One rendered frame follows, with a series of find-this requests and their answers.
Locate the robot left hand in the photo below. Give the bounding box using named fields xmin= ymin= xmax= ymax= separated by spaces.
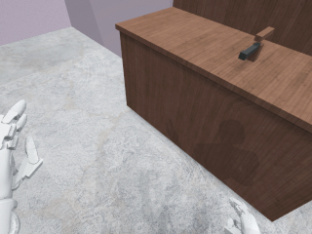
xmin=0 ymin=99 xmax=43 ymax=200

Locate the robot right hand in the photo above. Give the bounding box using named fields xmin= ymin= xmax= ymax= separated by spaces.
xmin=224 ymin=197 xmax=261 ymax=234

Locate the left robot forearm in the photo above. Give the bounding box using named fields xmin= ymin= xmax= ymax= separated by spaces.
xmin=0 ymin=198 xmax=20 ymax=234

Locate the tap lever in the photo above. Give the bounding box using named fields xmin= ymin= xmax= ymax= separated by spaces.
xmin=238 ymin=42 xmax=261 ymax=60

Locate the counter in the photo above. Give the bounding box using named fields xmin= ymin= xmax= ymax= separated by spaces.
xmin=115 ymin=0 xmax=312 ymax=222

